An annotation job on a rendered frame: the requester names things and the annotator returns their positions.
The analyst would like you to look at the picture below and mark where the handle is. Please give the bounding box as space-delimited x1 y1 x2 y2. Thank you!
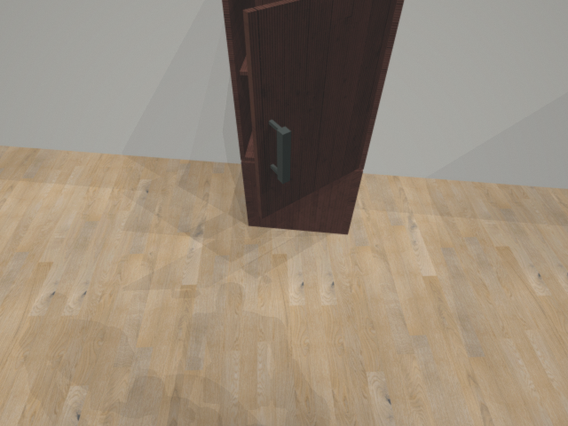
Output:
269 120 291 184

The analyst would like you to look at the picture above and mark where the cupboard door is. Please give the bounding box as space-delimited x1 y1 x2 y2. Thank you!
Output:
243 0 397 219

